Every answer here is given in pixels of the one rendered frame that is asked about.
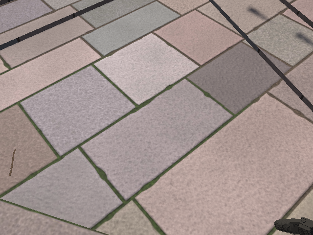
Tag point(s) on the right robot hand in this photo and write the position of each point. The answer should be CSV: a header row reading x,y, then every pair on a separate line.
x,y
295,226

